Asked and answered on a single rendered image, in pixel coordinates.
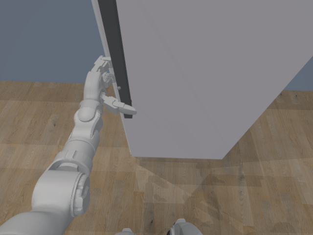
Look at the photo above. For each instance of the robot left shin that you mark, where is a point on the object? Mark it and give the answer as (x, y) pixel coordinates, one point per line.
(127, 229)

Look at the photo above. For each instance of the robot right shin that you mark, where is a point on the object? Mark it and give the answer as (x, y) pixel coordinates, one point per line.
(180, 220)

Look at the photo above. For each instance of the left robot forearm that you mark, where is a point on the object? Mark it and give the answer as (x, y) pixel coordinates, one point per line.
(81, 146)

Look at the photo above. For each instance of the fridge door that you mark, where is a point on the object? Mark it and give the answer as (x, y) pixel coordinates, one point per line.
(201, 72)

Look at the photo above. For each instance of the handle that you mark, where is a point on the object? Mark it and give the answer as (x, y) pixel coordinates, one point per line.
(110, 19)

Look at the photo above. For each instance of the robot shin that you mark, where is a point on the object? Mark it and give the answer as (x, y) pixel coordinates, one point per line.
(180, 220)
(127, 229)

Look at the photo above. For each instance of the left robot hand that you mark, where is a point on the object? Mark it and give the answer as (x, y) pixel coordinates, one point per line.
(96, 83)

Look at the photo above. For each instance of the robot left upper arm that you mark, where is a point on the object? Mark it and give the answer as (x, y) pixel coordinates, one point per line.
(59, 197)

